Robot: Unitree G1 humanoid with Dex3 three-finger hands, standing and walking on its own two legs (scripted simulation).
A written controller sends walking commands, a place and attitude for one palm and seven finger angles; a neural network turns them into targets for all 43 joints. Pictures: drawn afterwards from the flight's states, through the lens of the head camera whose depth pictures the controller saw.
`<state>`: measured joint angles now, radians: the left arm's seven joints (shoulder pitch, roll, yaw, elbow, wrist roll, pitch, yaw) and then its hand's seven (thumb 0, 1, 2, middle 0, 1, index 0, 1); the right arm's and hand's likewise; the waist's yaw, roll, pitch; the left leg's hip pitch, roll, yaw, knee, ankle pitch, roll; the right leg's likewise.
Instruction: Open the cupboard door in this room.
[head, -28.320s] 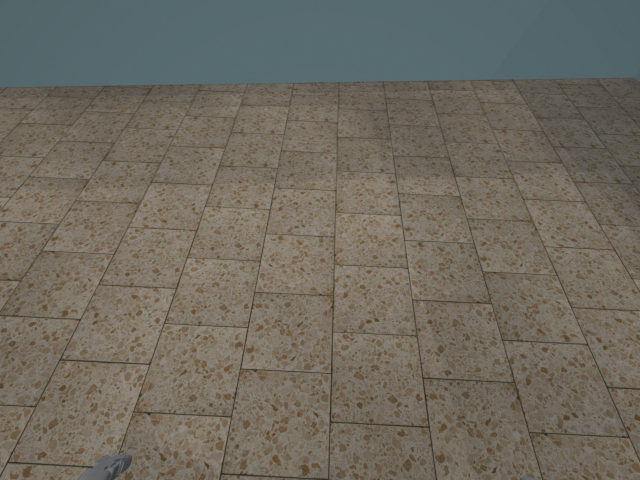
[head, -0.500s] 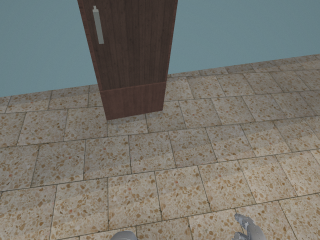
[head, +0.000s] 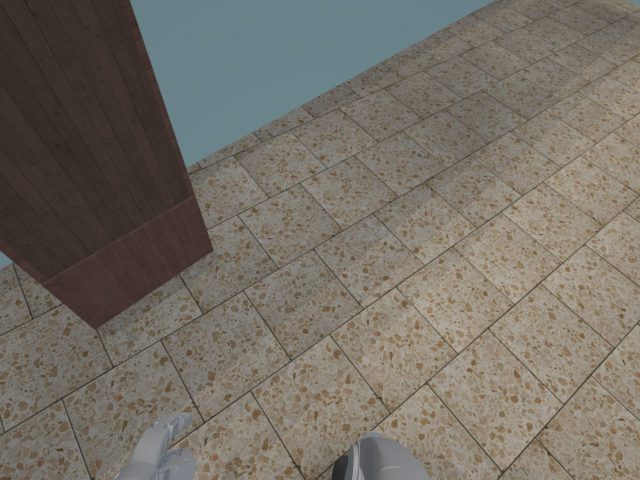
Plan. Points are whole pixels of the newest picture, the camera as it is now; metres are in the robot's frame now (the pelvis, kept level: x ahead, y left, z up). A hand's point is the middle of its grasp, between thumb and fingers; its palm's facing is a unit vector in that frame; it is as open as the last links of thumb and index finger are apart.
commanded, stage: walk to a spot facing it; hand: left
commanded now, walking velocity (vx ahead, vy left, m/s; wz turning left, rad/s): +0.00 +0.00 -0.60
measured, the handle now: out of the picture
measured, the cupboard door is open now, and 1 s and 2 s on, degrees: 0 0 0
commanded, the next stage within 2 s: none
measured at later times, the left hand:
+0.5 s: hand (159, 440) +0.19 +0.22 -0.16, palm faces -0.19 -0.94 -0.27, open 7.4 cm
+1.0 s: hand (226, 337) +0.33 +0.15 -0.15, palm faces -0.59 -0.77 -0.23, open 7.4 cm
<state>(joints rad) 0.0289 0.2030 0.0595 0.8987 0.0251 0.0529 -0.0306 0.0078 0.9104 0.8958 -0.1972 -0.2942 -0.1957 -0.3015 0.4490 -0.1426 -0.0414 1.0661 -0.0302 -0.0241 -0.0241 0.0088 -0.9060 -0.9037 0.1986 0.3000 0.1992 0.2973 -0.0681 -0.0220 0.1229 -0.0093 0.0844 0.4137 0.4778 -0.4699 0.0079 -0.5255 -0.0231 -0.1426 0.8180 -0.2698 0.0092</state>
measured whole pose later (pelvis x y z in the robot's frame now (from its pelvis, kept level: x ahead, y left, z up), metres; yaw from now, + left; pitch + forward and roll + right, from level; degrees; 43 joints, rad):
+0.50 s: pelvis +0.10 +0.02 +0.01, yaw -17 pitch +2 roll +0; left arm 0.25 0.24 0.07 0.92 0.02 0.02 0.01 0.01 0.90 0.89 -0.21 -0.30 -0.20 -0.30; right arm 0.00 -0.23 -0.04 0.85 -0.01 0.03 -0.02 0.01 -0.91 -0.90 0.20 0.30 0.20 0.30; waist 0.08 -0.01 0.10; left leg -0.44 0.06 -0.01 0.81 -0.40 -0.10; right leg -0.31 0.08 0.10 0.53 -0.25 -0.05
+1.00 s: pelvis +0.12 +0.04 +0.01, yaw -38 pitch +0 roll -1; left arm 0.12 0.27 0.08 0.91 0.02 0.08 -0.03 0.01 0.91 0.90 -0.20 -0.29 -0.20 -0.30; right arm 0.29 -0.21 -0.06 0.93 -0.03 0.01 -0.01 0.01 -0.90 -0.90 0.20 0.30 0.20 0.30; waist -0.03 -0.01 0.10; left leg -0.17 0.16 0.31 0.52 -0.33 -0.01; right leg -0.42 -0.07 -0.06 0.91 -0.43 0.07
